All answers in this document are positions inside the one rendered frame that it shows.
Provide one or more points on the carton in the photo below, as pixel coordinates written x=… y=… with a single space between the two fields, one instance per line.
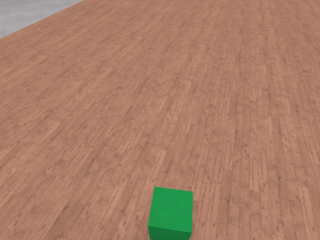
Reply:
x=171 y=214

